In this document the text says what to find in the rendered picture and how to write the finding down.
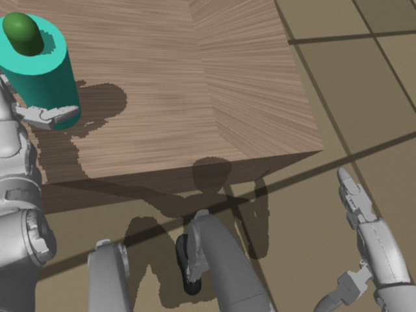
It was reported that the bottle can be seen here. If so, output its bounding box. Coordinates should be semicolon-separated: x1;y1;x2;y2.
0;12;81;130

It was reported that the right robot arm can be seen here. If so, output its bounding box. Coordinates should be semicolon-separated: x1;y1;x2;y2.
373;283;416;312

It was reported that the right robot foot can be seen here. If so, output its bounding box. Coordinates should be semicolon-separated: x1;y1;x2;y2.
175;234;202;295

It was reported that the right robot hand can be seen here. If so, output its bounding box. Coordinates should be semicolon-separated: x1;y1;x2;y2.
313;167;411;312

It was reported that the left robot arm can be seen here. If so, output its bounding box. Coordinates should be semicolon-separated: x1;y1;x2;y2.
0;120;57;312

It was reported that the left robot hand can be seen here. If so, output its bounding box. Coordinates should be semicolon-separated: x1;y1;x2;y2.
0;69;81;130

